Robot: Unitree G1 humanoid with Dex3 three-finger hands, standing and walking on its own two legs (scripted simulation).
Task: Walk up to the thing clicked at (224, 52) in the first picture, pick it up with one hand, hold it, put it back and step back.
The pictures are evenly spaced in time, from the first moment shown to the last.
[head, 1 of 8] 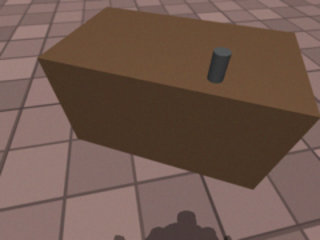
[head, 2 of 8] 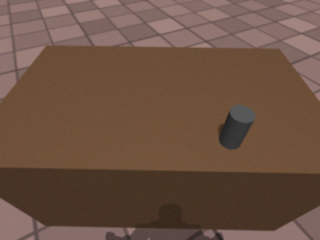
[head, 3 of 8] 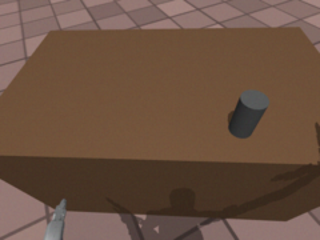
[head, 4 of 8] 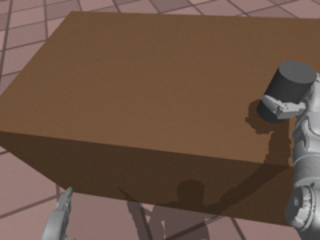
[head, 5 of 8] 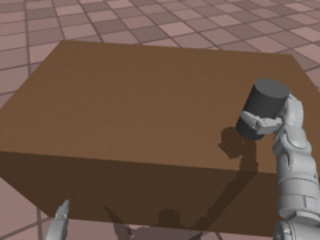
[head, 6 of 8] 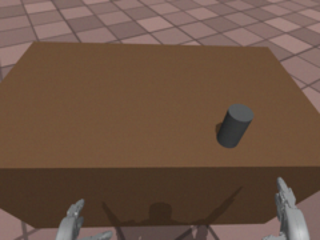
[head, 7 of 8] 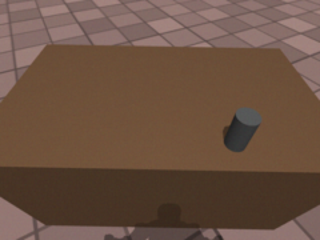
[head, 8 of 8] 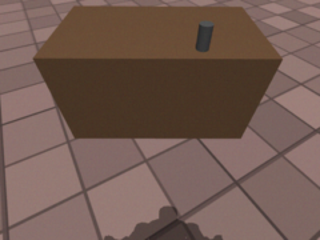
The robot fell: no
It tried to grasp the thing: yes
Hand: right
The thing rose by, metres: 0.24
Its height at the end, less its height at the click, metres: +0.00
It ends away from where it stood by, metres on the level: 0.02
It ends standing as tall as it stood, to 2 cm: yes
